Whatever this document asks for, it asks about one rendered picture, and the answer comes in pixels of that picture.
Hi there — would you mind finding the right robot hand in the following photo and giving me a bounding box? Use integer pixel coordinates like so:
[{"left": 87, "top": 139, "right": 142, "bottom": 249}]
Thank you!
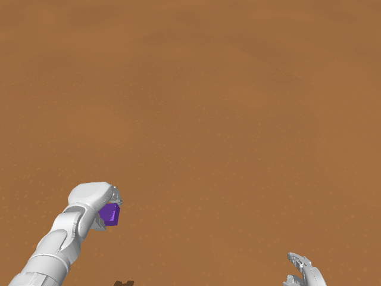
[{"left": 283, "top": 252, "right": 327, "bottom": 286}]

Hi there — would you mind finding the left robot arm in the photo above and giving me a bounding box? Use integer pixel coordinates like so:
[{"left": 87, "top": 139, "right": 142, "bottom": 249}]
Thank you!
[{"left": 8, "top": 203, "right": 95, "bottom": 286}]

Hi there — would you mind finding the small box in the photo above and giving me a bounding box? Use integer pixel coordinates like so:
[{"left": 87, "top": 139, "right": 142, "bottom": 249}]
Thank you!
[{"left": 98, "top": 203, "right": 120, "bottom": 226}]

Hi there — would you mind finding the left robot hand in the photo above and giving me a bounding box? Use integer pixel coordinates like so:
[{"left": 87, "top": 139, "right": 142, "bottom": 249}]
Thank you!
[{"left": 68, "top": 182, "right": 122, "bottom": 231}]

